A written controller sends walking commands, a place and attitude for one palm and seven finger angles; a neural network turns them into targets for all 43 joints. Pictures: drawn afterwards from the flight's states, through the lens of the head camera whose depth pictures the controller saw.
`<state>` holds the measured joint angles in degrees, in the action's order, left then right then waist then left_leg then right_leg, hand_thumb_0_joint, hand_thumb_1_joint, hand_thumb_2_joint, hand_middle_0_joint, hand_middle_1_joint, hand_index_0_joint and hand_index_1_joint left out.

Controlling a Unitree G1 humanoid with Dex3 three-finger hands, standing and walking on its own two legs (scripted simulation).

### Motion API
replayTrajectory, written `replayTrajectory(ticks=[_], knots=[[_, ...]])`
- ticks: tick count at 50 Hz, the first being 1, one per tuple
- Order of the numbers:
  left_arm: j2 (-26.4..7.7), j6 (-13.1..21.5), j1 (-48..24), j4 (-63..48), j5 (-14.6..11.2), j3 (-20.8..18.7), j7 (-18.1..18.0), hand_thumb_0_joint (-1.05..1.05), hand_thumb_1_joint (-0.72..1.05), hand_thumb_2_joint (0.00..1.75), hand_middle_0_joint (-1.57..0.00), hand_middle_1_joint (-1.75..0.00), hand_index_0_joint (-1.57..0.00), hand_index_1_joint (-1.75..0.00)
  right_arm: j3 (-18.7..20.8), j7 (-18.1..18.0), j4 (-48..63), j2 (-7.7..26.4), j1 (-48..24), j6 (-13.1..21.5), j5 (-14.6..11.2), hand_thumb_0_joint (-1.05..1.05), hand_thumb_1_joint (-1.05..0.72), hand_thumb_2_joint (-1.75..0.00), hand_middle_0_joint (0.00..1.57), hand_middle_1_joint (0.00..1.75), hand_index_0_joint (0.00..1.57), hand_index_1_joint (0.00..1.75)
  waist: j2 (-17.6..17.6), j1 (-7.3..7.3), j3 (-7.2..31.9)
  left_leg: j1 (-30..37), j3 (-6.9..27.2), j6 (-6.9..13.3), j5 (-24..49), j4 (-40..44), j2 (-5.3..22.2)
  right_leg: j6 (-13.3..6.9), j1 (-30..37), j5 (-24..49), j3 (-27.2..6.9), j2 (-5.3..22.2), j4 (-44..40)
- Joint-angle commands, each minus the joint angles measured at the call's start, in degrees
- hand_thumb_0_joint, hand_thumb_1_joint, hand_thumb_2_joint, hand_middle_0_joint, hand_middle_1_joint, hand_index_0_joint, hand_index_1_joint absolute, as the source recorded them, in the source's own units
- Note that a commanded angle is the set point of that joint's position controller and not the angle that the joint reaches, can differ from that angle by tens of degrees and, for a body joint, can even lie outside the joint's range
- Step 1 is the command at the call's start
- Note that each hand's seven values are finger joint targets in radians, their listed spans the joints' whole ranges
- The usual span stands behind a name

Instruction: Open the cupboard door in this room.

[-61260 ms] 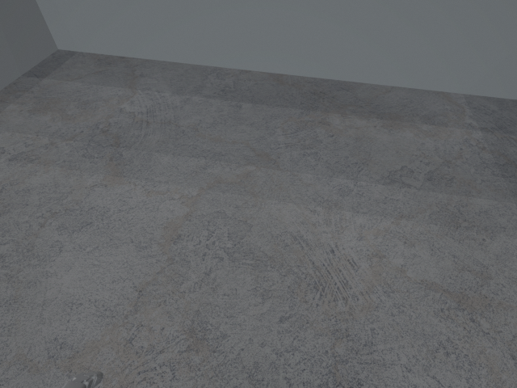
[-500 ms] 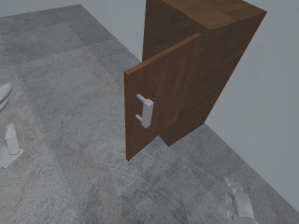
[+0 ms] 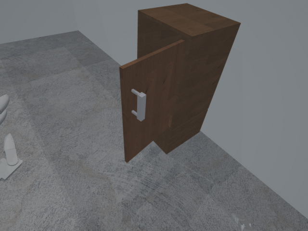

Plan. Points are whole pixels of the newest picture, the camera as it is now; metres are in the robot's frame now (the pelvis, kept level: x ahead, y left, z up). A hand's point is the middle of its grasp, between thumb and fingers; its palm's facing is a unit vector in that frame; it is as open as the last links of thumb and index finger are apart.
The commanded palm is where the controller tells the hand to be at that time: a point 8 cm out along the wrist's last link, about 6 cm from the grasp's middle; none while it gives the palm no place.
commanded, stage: stop stepping back and stand still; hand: left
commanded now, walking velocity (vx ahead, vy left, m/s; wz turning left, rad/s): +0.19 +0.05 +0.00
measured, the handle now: (137, 104) +0.59 +0.10 -0.02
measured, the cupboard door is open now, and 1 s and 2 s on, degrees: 100 100 100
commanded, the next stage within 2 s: let the arm hang, fingers relaxed in 0.92 s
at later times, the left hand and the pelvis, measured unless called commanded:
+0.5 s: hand (0, 178) +0.16 +0.28 +0.17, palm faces +0.47 -0.77 -0.42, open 7.4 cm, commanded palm +0.10 +0.32 +0.19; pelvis -0.04 +0.02 +0.00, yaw +0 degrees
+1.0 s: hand out of the picture +0.14 +0.29 +0.16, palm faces +0.40 -0.79 -0.46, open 7.4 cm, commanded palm none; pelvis -0.06 +0.03 +0.01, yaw +0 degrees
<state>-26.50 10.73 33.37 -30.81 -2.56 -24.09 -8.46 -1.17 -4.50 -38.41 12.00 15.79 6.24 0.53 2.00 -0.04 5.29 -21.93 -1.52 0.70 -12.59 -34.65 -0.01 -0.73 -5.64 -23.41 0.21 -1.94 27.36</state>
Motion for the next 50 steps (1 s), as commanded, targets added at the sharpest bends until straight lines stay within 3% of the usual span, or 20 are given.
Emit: replayTrajectory(ticks=[1, 2, 3, 4, 6, 8, 9, 10, 11, 12, 13, 15, 18, 20, 21, 22, 24, 31, 40, 50], knots=[[-8.7, 2.8, -8.9, -5.1, 0.2, -5.5, -1.1, 0.0, 0.9, 0.9, -0.2, -0.3, -0.2, -0.3, 3.1, -1.6, 9.7, 9.1, -7.3, 4.2, -1.0, 0.0, -0.9, -0.9, 0.2, 0.3, 0.2, 0.3, -6.8, -0.66, -1.4, 14.6, 7.3, 3.5, 14.7, 8.6, 6.1, 1.0, -12.0, 22.1, -2.0, 4.6, 1.3], [-10.5, 3.4, -7.8, -7.0, 0.3, -6.8, -1.1, 0.0, 0.9, 0.9, -0.2, -0.3, -0.2, -0.3, 2.4, -1.6, 9.3, 8.5, -7.9, 4.6, -0.1, 0.0, -0.9, -0.9, 0.2, 0.3, 0.2, 0.3, -12.5, -0.79, -0.1, 15.0, 10.4, 4.2, 15.7, 10.3, 7.1, 0.9, -13.3, 16.4, 0.2, 3.4, 4.2], [-9.3, 4.0, -7.8, -9.1, 0.1, -5.6, -0.8, 0.0, 0.9, 0.9, -0.2, -0.3, -0.2, -0.3, 2.3, -1.4, 9.3, 7.7, -7.3, 5.0, -0.1, 0.0, -0.9, -0.9, 0.2, 0.3, 0.2, 0.3, -14.0, -0.96, 0.9, 14.1, 15.3, 4.4, 11.4, 14.4, 9.4, 1.2, -12.4, 6.9, 2.1, 1.7, 7.4], [-9.1, 4.0, -6.7, -9.6, 0.2, -5.7, -0.8, 0.0, 0.9, 0.9, -0.2, -0.3, -0.2, -0.3, 2.7, -1.2, 9.2, 7.9, -7.6, 5.5, 0.2, 0.0, -0.9, -0.9, 0.2, 0.3, 0.2, 0.3, -13.0, -0.71, 0.7, 9.6, 18.9, 5.2, -0.5, 19.9, 11.5, 1.2, -10.2, -2.4, 1.4, 0.9, 10.2], [-9.0, 4.0, -4.7, -11.9, 0.5, -6.7, -1.1, 0.0, 0.9, 0.9, -0.2, -0.3, -0.2, -0.3, 2.8, -0.8, 9.9, 7.8, -8.3, 5.9, 0.4, 0.0, -0.9, -0.9, 0.2, 0.3, 0.2, 0.3, -12.4, 0.17, -2.2, 0.4, 16.6, 5.0, -17.1, 25.0, 10.9, 0.0, -3.8, -3.5, 2.3, 1.2, 6.6], [-9.3, 3.9, -1.1, -11.0, 0.6, -8.0, -1.2, 0.0, 0.9, 0.9, -0.2, -0.3, -0.2, -0.3, 3.0, -0.8, 10.4, 7.7, -8.3, 5.3, 0.4, 0.0, -0.9, -0.9, 0.2, 0.3, 0.2, 0.3, -11.1, -0.02, -2.4, -5.0, 10.3, 2.1, -19.5, 20.8, 6.8, -1.4, 1.5, -1.4, 2.0, 2.0, -1.5], [-9.7, 3.9, 0.1, -9.6, 0.5, -8.8, -1.3, 0.0, 0.9, 0.9, -0.2, -0.3, -0.2, -0.3, 3.3, -0.7, 10.6, 7.6, -8.4, 4.9, 0.5, 0.0, -0.9, -0.9, 0.2, 0.3, 0.2, 0.3, -7.0, -0.3, -2.2, -4.6, 6.5, 0.7, -17.2, 13.1, 3.5, -3.3, -0.9, -5.6, -2.8, 4.9, -6.1], [-10.1, 4.0, 1.6, -8.2, 0.3, -9.4, -1.2, 0.0, 0.9, 0.9, -0.2, -0.3, -0.2, -0.3, 4.0, -0.4, 10.5, 7.1, -7.8, 4.1, 0.4, 0.0, -0.9, -0.9, 0.2, 0.3, 0.2, 0.3, 2.8, -0.25, -2.9, -3.6, 2.7, -0.6, -11.9, -2.0, 0.2, -7.0, -7.4, -17.2, -14.4, 12.1, -13.9], [-9.4, 4.0, 0.7, -7.5, -0.1, -9.1, -1.3, 0.0, 0.9, 0.9, -0.2, -0.3, -0.2, -0.3, 4.7, -0.3, 9.4, 7.4, -6.9, 3.4, -0.1, 0.0, -0.9, -0.9, 0.2, 0.3, 0.2, 0.3, 9.9, 0.11, -6.2, -7.7, 1.7, -1.1, -8.0, -17.5, -0.7, -11.7, -12.0, -19.4, -25.9, 21.2, -20.1], [-9.4, 4.6, -2.2, -7.6, -0.2, -9.8, -1.6, 0.0, 0.9, 0.9, -0.2, -0.3, -0.2, -0.3, 4.8, 0.0, 8.9, 8.3, -6.4, 3.5, 0.0, 0.0, -0.9, -0.9, 0.2, 0.3, 0.2, 0.3, 7.7, -0.77, -7.2, -13.1, 2.7, -1.3, -7.7, -25.2, 0.2, -12.9, -10.3, -9.5, -26.0, 22.5, -18.9], [-9.0, 5.5, -4.5, -6.7, -0.1, -9.1, -1.4, 0.0, 0.9, 0.9, -0.2, -0.3, -0.2, -0.3, 4.1, 0.1, 8.3, 7.6, -5.4, 4.0, 0.1, 0.0, -0.9, -0.9, 0.2, 0.3, 0.2, 0.3, 3.3, -1.4, -6.9, -14.5, 3.8, -0.9, -7.6, -23.8, 2.3, -12.3, -6.9, 2.6, -20.0, 21.5, -15.2], [-8.0, 6.2, -6.4, -2.4, 1.1, -7.9, -1.3, 0.0, 0.9, 0.9, -0.2, -0.3, -0.2, -0.3, 3.2, -0.3, 7.9, 6.0, -5.1, 4.6, -0.2, 0.0, -0.9, -0.9, 0.2, 0.3, 0.2, 0.3, 1.7, -1.5, -5.8, -7.2, 0.9, 0.2, -6.2, -10.8, 3.8, -8.8, -6.4, 14.6, -10.8, 17.5, -9.8], [-5.8, 5.5, -8.2, -0.7, 1.1, -4.8, -1.5, 0.0, 0.9, 0.9, -0.2, -0.3, -0.2, -0.3, 3.2, -1.4, 7.8, 6.3, -6.0, 5.6, -0.3, 0.0, -0.9, -0.9, 0.2, 0.3, 0.2, 0.3, 0.7, -0.97, -5.3, 8.3, -3.6, 1.3, -1.4, 5.4, 1.1, -4.7, -11.6, 8.4, -6.2, 12.6, -6.4], [-5.9, 5.5, -9.4, -4.4, 1.0, -4.3, -1.3, 0.0, 0.9, 0.9, -0.2, -0.3, -0.2, -0.3, 4.0, -1.6, 8.8, 7.9, -6.7, 5.8, -0.5, 0.0, -0.9, -0.9, 0.2, 0.3, 0.2, 0.3, -5.3, -0.47, -4.1, 13.0, 2.5, 3.2, 1.2, 9.3, 5.4, -1.3, -12.7, 9.9, -3.8, 8.1, -0.4], [-6.8, 5.7, -10.1, -6.3, 1.0, -5.2, -1.3, 0.0, 0.9, 0.9, -0.2, -0.3, -0.2, -0.3, 4.1, -1.6, 9.6, 8.4, -6.9, 5.8, -0.7, 0.0, -0.9, -0.9, 0.2, 0.3, 0.2, 0.3, -6.7, -0.19, -2.9, 13.7, 6.7, 4.3, 7.5, 9.1, 8.1, 0.1, -12.6, 13.0, -2.0, 5.3, 2.6], [-8.1, 5.5, -8.5, -5.2, 0.8, -6.4, -1.1, 0.0, 0.9, 0.9, -0.2, -0.3, -0.2, -0.3, 3.9, -1.6, 9.2, 7.8, -6.6, 5.7, -0.9, 0.0, -0.9, -0.9, 0.2, 0.3, 0.2, 0.3, -5.3, -0.29, -2.7, 12.2, 7.1, 4.5, 7.3, 9.0, 8.7, 1.1, -12.0, 11.4, -0.9, 4.4, 2.0], [-7.5, 5.6, -7.2, -7.3, 1.1, -6.7, -0.7, 0.0, 0.9, 0.9, -0.2, -0.3, -0.2, -0.3, 3.1, -1.2, 9.2, 7.0, -6.8, 5.6, -0.5, 0.0, -0.9, -0.9, 0.2, 0.3, 0.2, 0.3, -7.1, -0.51, -2.5, 9.7, 7.9, 4.1, 10.6, 10.9, 8.5, 1.1, -9.6, 12.3, 1.5, 3.0, 3.7], [-7.0, 5.3, -3.0, -7.3, 0.4, -7.5, -0.6, 0.0, 0.9, 0.9, -0.2, -0.3, -0.2, -0.3, 2.9, -0.4, 9.9, 6.2, -7.4, 5.5, -0.5, 0.0, -0.9, -0.9, 0.2, 0.3, 0.2, 0.3, -5.8, -0.46, 1.1, 12.4, 1.9, 0.9, 13.4, 8.0, 5.4, 0.2, -7.2, 19.8, -1.9, 4.7, -2.7], [-5.9, 4.1, -5.2, -5.9, 0.1, -5.5, -0.3, 0.0, 0.9, 0.9, -0.2, -0.3, -0.2, -0.3, 2.6, -1.2, 10.9, 6.1, -9.0, 4.9, -0.2, 0.0, -0.9, -0.9, 0.2, 0.3, 0.2, 0.3, -6.5, -0.57, -2.1, 12.3, 2.7, 0.1, 0.0, 14.3, 5.1, 0.6, -9.1, 10.2, -0.8, 3.5, -8.0], [-6.8, 3.9, -3.2, -7.7, 0.2, -6.0, -0.8, 0.0, 0.9, 0.9, -0.2, -0.3, -0.2, -0.3, 3.1, -1.5, 11.1, 6.5, -8.9, 5.3, -0.2, 0.0, -0.9, -0.9, 0.2, 0.3, 0.2, 0.3, -7.1, -0.19, -0.4, 13.8, 2.5, -0.2, 4.5, 14.4, 4.5, 0.9, -7.2, 12.8, 0.1, 3.3, -8.9]])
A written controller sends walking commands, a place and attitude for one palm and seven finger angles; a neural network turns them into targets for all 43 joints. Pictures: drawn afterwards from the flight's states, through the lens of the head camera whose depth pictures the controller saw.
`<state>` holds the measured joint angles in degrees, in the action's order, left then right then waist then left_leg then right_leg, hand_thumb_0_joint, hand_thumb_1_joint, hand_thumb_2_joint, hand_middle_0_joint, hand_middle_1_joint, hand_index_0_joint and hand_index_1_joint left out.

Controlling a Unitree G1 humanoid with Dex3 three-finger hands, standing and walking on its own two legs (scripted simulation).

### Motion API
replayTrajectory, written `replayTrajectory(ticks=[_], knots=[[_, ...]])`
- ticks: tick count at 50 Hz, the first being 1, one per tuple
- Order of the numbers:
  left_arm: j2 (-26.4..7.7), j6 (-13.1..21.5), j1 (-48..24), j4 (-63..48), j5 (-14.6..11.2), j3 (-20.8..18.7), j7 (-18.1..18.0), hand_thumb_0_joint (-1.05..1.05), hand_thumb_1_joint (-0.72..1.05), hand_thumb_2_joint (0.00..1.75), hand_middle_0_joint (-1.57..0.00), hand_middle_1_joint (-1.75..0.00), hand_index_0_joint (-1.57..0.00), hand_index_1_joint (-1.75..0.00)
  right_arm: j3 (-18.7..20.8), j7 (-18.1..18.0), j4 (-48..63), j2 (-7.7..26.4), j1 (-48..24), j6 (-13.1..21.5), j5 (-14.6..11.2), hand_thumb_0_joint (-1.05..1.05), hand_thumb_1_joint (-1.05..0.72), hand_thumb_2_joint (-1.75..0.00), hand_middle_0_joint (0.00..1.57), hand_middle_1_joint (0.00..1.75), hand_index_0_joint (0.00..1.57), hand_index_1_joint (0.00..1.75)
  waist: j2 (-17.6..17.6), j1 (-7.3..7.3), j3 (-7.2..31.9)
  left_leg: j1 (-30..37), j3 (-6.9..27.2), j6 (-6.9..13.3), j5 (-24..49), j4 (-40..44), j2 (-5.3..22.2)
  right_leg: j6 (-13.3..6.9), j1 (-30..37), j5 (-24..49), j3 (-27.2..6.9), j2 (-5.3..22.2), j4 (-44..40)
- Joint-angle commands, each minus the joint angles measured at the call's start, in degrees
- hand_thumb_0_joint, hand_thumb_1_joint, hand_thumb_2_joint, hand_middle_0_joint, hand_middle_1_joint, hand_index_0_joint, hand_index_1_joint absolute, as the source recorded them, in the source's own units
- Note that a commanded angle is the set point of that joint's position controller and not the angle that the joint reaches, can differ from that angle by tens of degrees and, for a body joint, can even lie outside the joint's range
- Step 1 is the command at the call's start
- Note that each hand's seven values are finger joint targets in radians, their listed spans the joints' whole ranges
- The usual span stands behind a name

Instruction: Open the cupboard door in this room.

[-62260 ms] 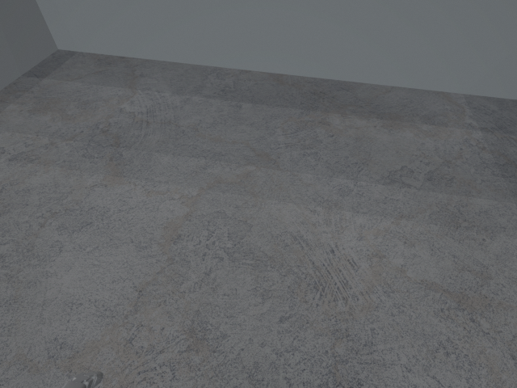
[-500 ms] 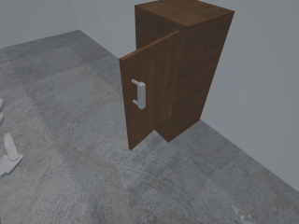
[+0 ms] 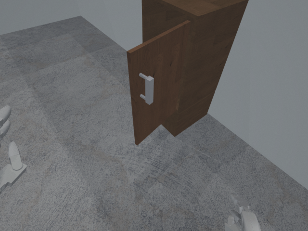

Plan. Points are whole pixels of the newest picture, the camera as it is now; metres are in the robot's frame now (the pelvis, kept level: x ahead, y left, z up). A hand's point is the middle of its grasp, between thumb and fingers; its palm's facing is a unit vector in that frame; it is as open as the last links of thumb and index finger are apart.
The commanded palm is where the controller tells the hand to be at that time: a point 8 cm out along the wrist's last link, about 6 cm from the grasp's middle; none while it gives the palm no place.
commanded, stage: let the arm hang, fingers relaxed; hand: left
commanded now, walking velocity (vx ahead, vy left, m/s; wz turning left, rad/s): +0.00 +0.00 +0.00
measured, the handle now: (145, 88) +0.65 +0.07 -0.04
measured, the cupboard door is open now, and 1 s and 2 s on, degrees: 100 100 100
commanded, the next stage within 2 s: look to check the result in 1.12 s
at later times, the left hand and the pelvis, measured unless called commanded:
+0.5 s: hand out of the picture -0.10 +0.16 -0.18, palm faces +0.06 -0.98 -0.19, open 7.2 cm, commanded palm none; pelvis -0.02 -0.01 +0.00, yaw +2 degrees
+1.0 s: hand out of the picture -0.01 +0.14 -0.18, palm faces +0.06 -0.98 -0.19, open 7.3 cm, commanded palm none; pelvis -0.01 -0.02 +0.00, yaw +2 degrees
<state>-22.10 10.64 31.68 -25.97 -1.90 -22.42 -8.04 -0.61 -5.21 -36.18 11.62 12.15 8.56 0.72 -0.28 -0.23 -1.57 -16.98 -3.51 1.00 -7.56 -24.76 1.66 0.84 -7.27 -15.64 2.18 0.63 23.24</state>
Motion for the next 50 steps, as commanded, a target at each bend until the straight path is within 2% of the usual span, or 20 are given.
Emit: replayTrajectory(ticks=[1, 2, 3, 5, 6, 7, 8, 9, 11, 13, 18, 21, 22, 25, 29, 33, 36, 41, 46, 50], knots=[[-0.5, -4.6, -5.9, 34.1, 4.1, 15.9, 6.9, 0.0, 0.9, 0.9, -0.2, -0.3, -0.2, -0.3, 5.3, 4.8, -6.0, 18.8, -6.6, 3.4, -1.1, 0.0, -0.9, -0.9, 0.2, 0.3, 0.2, 0.3, -7.6, -2.55, 3.3, 0.9, 8.4, 1.2, 14.7, -3.8, 5.7, -2.1, -9.9, 12.1, -0.2, 4.9, 5.4], [0.6, -9.1, -5.5, 35.9, 3.7, 15.3, 7.9, 0.0, 0.9, 0.9, -0.2, -0.3, -0.2, -0.3, 5.7, 4.8, -6.2, 15.2, -3.4, -0.6, -1.3, 0.0, -0.9, -0.9, 0.2, 0.3, 0.2, 0.3, -5.3, -1.03, 7.5, 4.9, 6.9, 0.6, 20.2, -3.6, 6.4, -1.8, -8.9, 8.8, -2.2, 4.7, 4.4], [1.1, -10.0, -6.0, 37.9, 3.4, 15.8, 7.9, 0.0, 0.9, 0.9, -0.2, -0.3, -0.2, -0.3, 4.7, 4.9, -5.8, 14.4, -2.4, -2.5, -1.0, 0.0, -0.9, -0.9, 0.2, 0.3, 0.2, 0.3, -2.0, -0.52, 9.0, 3.0, 9.4, 2.0, 15.5, -3.3, 7.8, -2.0, -8.1, 2.8, -1.4, 3.6, 5.3], [-0.3, -10.1, -8.5, 44.0, 3.7, 16.4, 7.9, 0.0, 0.9, 0.9, -0.2, -0.3, -0.2, -0.3, 3.4, 4.9, -5.7, 13.9, -3.9, -4.5, -0.3, 0.0, -0.9, -0.9, 0.2, 0.3, 0.2, 0.3, 5.5, 0.35, 7.5, 0.1, 10.8, 2.7, 9.3, -2.4, 7.1, -2.5, -6.2, 2.3, -2.0, 3.5, 3.7], [-1.4, -9.9, -10.8, 47.6, 3.9, 16.7, 7.9, 0.0, 0.9, 0.9, -0.2, -0.3, -0.2, -0.3, 3.3, 5.0, -6.7, 14.1, -4.2, -5.1, 0.0, 0.0, -0.9, -0.9, 0.2, 0.3, 0.2, 0.3, 9.1, 0.18, 6.5, 0.2, 10.1, 2.2, 6.6, -2.9, 6.1, -3.2, -6.7, 2.9, -2.9, 4.4, 2.3], [-2.1, -9.8, -13.3, 51.3, 3.8, 17.0, 7.9, 0.0, 0.9, 0.9, -0.2, -0.3, -0.2, -0.3, 3.3, 5.3, -7.7, 13.8, -4.0, -5.8, 0.2, 0.0, -0.9, -0.9, 0.2, 0.3, 0.2, 0.3, 10.9, -0.25, 5.3, 0.7, 9.3, 1.6, 5.5, -3.0, 5.1, -3.9, -7.8, 3.2, -3.8, 5.4, 1.4], [-1.9, -10.1, -14.9, 55.2, 3.6, 17.7, 7.7, 0.0, 0.9, 0.9, -0.2, -0.3, -0.2, -0.3, 3.0, 5.4, -9.1, 13.2, -4.3, -6.6, 0.4, 0.0, -0.9, -0.9, 0.2, 0.3, 0.2, 0.3, 8.8, -0.52, 3.5, 1.2, 8.7, 1.3, 4.3, -2.7, 4.3, -4.3, -9.3, 1.8, -4.2, 6.2, 0.4], [-1.6, -10.4, -15.9, 59.2, 3.4, 18.4, 7.6, 0.0, 0.9, 0.9, -0.2, -0.3, -0.2, -0.3, 2.7, 5.4, -10.5, 12.3, -4.5, -7.3, 0.7, 0.0, -0.9, -0.9, 0.2, 0.3, 0.2, 0.3, 5.1, -0.63, 2.0, 1.7, 8.4, 1.0, 3.2, -1.9, 4.0, -4.4, -10.3, 0.1, -4.5, 6.4, -0.2], [-0.9, -10.8, -16.6, 66.3, 3.1, 19.6, 7.3, 0.0, 0.9, 0.9, -0.2, -0.3, -0.2, -0.3, 2.0, 5.4, -12.8, 11.0, -4.2, -8.5, 1.1, 0.0, -0.9, -0.9, 0.2, 0.3, 0.2, 0.3, -1.8, -0.67, 0.7, 2.1, 8.5, 0.6, 0.1, 1.1, 3.9, -4.0, -9.8, -3.4, -4.4, 5.4, -0.9], [-0.2, -10.9, -15.5, 72.6, 2.9, 20.2, 7.1, 0.0, 0.9, 0.9, -0.2, -0.3, -0.2, -0.3, 1.7, 5.2, -15.1, 9.7, -3.5, -9.0, 0.9, 0.0, -0.9, -0.9, 0.2, 0.3, 0.2, 0.3, -3.8, -0.21, 0.4, 1.8, 8.7, 0.4, -3.6, 3.3, 3.9, -3.6, -8.4, -4.9, -4.3, 4.8, -1.9], [2.5, -10.6, -12.1, 83.2, 2.6, 20.3, 7.0, 0.0, 0.9, 0.9, -0.2, -0.3, -0.2, -0.3, 1.8, 4.2, -20.8, 7.1, 0.4, -9.4, 0.6, 0.0, -0.9, -0.9, 0.2, 0.3, 0.2, 0.3, -7.4, -0.33, 1.1, 4.9, 7.9, 0.1, -6.1, 4.2, 3.6, -4.0, -7.6, -3.9, -4.2, 4.8, -4.5], [4.4, -10.5, -10.2, 87.0, 2.4, 20.7, 6.8, 0.0, 0.9, 0.9, -0.2, -0.3, -0.2, -0.3, 1.9, 3.8, -23.4, 5.7, 2.7, -9.6, 0.4, 0.0, -0.9, -0.9, 0.2, 0.3, 0.2, 0.3, -5.2, -0.49, 0.1, 5.6, 7.8, 0.3, -6.2, 4.1, 3.7, -4.1, -8.1, -3.5, -3.6, 4.7, -5.3], [4.7, -10.4, -9.7, 87.8, 2.4, 20.8, 6.8, 0.0, 0.9, 0.9, -0.2, -0.3, -0.2, -0.3, 2.1, 3.6, -23.9, 5.8, 3.6, -9.7, 0.3, 0.0, -0.9, -0.9, 0.2, 0.3, 0.2, 0.3, -2.9, -0.59, -0.3, 6.0, 7.8, 0.3, -6.2, 4.1, 4.0, -4.1, -8.7, -4.2, -3.3, 4.5, -5.8], [6.3, -10.7, -8.2, 89.8, 2.4, 21.0, 6.5, 0.0, 0.9, 0.9, -0.2, -0.3, -0.2, -0.3, 2.2, 3.5, -25.5, 4.0, 5.4, -10.1, 0.3, 0.0, -0.9, -0.9, 0.2, 0.3, 0.2, 0.3, -2.0, -0.71, -2.6, 5.7, 7.6, 0.4, -7.2, 4.0, 3.8, -4.1, -10.3, -6.0, -3.1, 4.7, -6.3], [7.2, -10.7, -7.0, 90.8, 2.3, 21.1, 6.1, 0.0, 0.9, 0.9, -0.2, -0.3, -0.2, -0.3, 2.4, 3.5, -26.8, 2.5, 7.3, -10.4, 0.4, 0.0, -0.9, -0.9, 0.2, 0.3, 0.2, 0.3, 1.1, -0.92, -4.0, 5.8, 6.7, 0.2, -7.1, 2.9, 3.5, -4.3, -12.3, -9.1, -3.1, 4.9, -6.9], [7.8, -10.9, -6.6, 91.0, 2.5, 20.6, 5.9, 0.0, 0.9, 0.9, -0.2, -0.3, -0.2, -0.3, 2.5, 3.5, -27.5, 1.5, 8.3, -10.4, 0.5, 0.0, -0.9, -0.9, 0.2, 0.3, 0.2, 0.3, -0.6, -0.92, -4.8, 4.3, 7.3, 0.3, -10.0, 3.9, 3.6, -4.5, -12.7, -10.8, -2.8, 4.3, -5.6], [8.5, -11.0, -6.3, 90.8, 2.6, 20.5, 5.8, 0.0, 0.9, 0.9, -0.2, -0.3, -0.2, -0.3, 2.6, 3.5, -27.5, 0.8, 8.1, -10.4, 0.7, 0.0, -0.9, -0.9, 0.2, 0.3, 0.2, 0.3, 0.9, -0.51, -6.1, 3.0, 7.3, 0.4, -10.3, 4.2, 3.3, -4.3, -13.1, -11.2, -2.8, 4.3, -5.2], [9.1, -10.9, -6.7, 90.3, 2.7, 20.2, 5.7, 0.0, 0.9, 0.9, -0.2, -0.3, -0.2, -0.3, 2.5, 3.5, -27.6, 0.2, 7.5, -10.0, 0.8, 0.0, -0.9, -0.9, 0.2, 0.3, 0.2, 0.3, -1.5, -0.01, -6.1, 1.6, 8.0, 0.5, -10.3, 6.0, 3.7, -3.8, -11.1, -7.7, -2.0, 3.8, -3.3], [9.0, -10.5, -8.4, 89.6, 2.6, 19.9, 5.7, 0.0, 0.9, 0.9, -0.2, -0.3, -0.2, -0.3, 2.5, 3.6, -27.6, -0.3, 7.4, -9.7, 0.8, 0.0, -0.9, -0.9, 0.2, 0.3, 0.2, 0.3, 0.2, -0.16, -5.0, 3.0, 6.7, 0.2, -5.3, 4.6, 3.3, -3.9, -9.7, -4.9, -2.3, 4.6, -4.0], [8.5, -10.3, -9.8, 89.2, 2.5, 19.9, 5.6, 0.0, 0.9, 0.9, -0.2, -0.3, -0.2, -0.3, 2.4, 3.5, -27.6, -0.3, 6.9, -9.4, 0.7, 0.0, -0.9, -0.9, 0.2, 0.3, 0.2, 0.3, -1.1, -0.25, -4.0, 4.4, 6.2, 0.0, -1.0, 3.5, 3.5, -3.8, -8.5, -1.8, -2.6, 4.9, -4.2]])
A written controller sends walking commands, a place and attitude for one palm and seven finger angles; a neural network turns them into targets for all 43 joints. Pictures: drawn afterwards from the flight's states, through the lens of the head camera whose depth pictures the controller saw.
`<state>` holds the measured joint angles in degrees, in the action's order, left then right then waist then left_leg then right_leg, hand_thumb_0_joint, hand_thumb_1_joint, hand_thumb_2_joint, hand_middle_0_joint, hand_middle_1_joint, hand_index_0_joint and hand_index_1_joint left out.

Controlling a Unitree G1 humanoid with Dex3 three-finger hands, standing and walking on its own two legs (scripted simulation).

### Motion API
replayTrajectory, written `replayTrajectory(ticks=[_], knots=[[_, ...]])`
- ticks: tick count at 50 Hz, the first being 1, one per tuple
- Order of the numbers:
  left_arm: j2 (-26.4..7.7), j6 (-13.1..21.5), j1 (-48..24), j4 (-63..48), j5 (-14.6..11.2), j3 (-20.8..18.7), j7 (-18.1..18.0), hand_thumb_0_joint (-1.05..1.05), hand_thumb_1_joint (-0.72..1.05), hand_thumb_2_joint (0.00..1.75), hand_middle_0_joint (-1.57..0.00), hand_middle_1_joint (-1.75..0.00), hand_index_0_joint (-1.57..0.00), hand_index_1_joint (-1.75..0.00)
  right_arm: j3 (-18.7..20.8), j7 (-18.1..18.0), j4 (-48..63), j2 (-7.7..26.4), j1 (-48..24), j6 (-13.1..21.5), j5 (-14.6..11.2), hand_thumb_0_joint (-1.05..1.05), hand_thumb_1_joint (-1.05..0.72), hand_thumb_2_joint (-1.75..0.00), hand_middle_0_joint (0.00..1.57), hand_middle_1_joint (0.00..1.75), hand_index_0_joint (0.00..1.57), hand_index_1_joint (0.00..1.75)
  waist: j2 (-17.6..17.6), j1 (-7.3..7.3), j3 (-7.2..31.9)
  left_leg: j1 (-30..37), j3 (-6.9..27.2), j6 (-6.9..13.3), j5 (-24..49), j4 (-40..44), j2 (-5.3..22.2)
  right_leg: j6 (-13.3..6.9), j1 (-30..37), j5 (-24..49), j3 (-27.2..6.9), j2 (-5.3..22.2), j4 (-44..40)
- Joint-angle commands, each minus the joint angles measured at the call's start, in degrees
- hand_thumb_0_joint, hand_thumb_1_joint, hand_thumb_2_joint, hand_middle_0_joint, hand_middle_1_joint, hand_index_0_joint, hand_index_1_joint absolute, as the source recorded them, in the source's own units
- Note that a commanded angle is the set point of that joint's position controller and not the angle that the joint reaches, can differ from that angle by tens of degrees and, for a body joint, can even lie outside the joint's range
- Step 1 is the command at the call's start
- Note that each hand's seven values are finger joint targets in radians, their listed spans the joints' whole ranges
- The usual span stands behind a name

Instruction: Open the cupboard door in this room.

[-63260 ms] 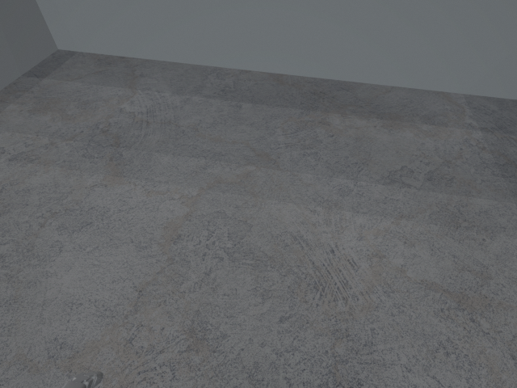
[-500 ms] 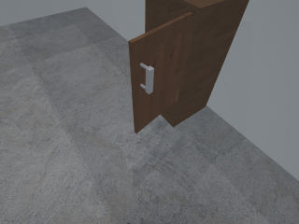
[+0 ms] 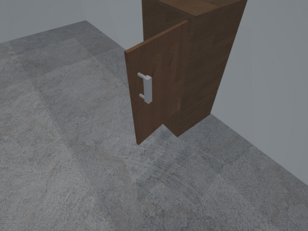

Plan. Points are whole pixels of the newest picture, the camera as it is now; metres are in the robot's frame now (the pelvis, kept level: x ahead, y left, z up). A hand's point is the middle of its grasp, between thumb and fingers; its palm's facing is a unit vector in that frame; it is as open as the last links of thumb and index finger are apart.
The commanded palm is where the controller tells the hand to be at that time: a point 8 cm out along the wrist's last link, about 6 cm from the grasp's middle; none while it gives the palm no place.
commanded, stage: let the arm hang, fingers relaxed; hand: left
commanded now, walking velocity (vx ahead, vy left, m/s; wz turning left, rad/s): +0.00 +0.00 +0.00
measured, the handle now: (144, 87) +0.66 +0.07 -0.03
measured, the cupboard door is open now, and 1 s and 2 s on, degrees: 100 100 100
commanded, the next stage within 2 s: look to check the result in 0.12 s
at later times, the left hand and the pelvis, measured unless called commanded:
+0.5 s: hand out of the picture +0.01 +0.16 -0.17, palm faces +0.03 -0.98 -0.19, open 7.4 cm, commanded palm none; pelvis +0.02 -0.01 +0.00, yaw +0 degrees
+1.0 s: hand out of the picture +0.04 +0.16 -0.17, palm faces +0.02 -0.98 -0.20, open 7.4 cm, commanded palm none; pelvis +0.03 -0.01 +0.00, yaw -1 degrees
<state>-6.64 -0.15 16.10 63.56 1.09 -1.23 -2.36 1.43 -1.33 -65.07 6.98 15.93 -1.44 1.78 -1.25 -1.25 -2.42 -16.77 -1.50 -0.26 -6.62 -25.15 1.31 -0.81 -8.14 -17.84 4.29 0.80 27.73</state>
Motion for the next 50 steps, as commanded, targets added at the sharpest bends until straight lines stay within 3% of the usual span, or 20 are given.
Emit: replayTrajectory(ticks=[1, 8, 31, 50], knots=[[-6.8, 0.6, 5.7, -0.3, -0.6, -1.3, 0.0, 0.0, 0.9, 0.9, -0.2, -0.3, -0.2, -0.3, 0.3, -0.4, 1.3, 4.6, 3.0, 0.6, -0.3, 0.0, -0.9, -0.9, 0.2, 0.3, 0.2, 0.3, 0.0, 0.7, -2.8, 4.5, 4.1, 1.3, -1.1, 3.8, 4.0, -2.2, -7.2, 1.3, -4.8, 4.7, -8.7], [-7.1, 0.8, 4.8, -0.3, -0.7, -1.2, -0.1, 0.0, 0.9, 0.9, -0.2, -0.3, -0.2, -0.3, 0.2, -0.5, 1.3, 5.2, 1.8, 0.7, -0.5, 0.0, -0.9, -0.9, 0.2, 0.3, 0.2, 0.3, 0.8, 0.63, -2.4, 6.2, 3.4, 1.2, 3.6, 2.4, 4.4, -1.9, -5.8, 5.9, -4.8, 5.2, -9.7], [-7.4, 0.9, 4.4, 0.6, -0.8, -0.9, -0.1, 0.0, 0.9, 0.9, -0.2, -0.3, -0.2, -0.3, -0.2, -1.0, 1.0, 6.6, -0.3, 1.0, -0.6, 0.0, -0.9, -0.9, 0.2, 0.3, 0.2, 0.3, 1.4, 0.73, -1.3, 9.1, 2.9, 1.1, 7.4, 2.6, 4.9, -1.5, -2.7, 12.8, -4.7, 5.2, -10.6], [-7.8, 0.9, 4.2, 0.5, -0.8, -0.8, -0.1, 0.0, 0.9, 0.9, -0.2, -0.3, -0.2, -0.3, -0.3, -1.0, 0.8, 7.0, -0.1, 1.1, -0.6, 0.0, -0.9, -0.9, 0.2, 0.3, 0.2, 0.3, 1.3, 0.93, -1.7, 9.3, 2.5, 1.1, 8.0, 3.0, 5.0, -1.3, -1.6, 14.3, -4.8, 5.2, -11.1]])
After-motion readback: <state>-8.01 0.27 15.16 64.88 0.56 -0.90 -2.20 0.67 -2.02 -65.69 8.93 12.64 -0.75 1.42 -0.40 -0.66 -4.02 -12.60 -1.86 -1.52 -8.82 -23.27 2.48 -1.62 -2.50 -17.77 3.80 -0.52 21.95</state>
